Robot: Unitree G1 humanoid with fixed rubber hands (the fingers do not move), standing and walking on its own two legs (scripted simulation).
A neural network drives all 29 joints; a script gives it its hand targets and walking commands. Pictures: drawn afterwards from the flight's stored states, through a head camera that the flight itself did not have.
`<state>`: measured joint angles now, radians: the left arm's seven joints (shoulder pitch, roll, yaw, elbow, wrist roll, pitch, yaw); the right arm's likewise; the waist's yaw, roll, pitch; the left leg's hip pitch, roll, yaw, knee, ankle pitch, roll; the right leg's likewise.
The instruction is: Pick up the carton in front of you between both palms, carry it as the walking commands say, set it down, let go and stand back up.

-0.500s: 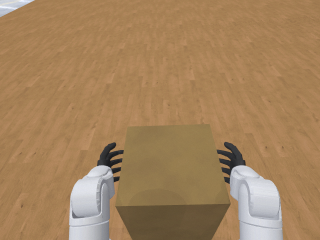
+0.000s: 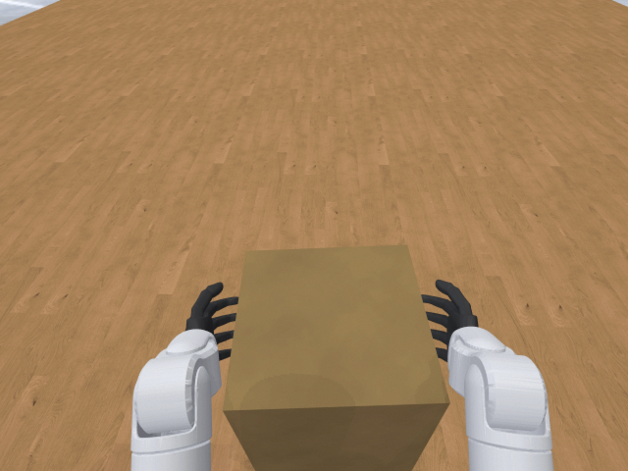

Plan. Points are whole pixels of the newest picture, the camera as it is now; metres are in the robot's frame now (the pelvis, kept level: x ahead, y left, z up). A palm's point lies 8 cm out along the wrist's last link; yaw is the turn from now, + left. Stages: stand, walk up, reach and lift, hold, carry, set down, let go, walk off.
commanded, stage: carry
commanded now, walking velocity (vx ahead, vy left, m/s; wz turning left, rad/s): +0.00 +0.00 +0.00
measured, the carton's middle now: (330, 365) +0.28 +0.00 +0.00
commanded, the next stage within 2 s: hold in 1.28 s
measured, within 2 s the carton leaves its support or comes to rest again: neither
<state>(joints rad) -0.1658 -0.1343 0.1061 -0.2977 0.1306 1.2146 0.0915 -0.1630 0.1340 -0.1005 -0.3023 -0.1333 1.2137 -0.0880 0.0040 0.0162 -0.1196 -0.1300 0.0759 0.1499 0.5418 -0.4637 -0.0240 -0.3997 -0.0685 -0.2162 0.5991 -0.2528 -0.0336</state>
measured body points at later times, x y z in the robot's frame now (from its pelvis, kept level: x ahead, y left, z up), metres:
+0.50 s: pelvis -0.04 +0.01 +0.00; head -0.08 +0.01 +0.45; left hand +0.23 +0.16 +0.06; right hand +0.23 -0.14 +0.06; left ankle -0.12 +0.11 -0.73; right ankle +0.04 -0.10 -0.73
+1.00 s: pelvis -0.06 +0.02 +0.00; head -0.07 +0.01 +0.45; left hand +0.25 +0.17 +0.04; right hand +0.25 -0.13 +0.03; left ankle -0.12 +0.11 -0.73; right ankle +0.04 -0.10 -0.73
